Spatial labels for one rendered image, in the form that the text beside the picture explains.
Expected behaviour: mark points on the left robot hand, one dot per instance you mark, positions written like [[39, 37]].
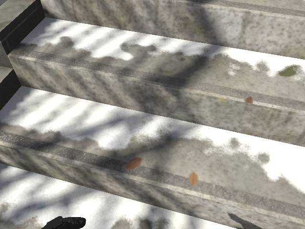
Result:
[[66, 223]]

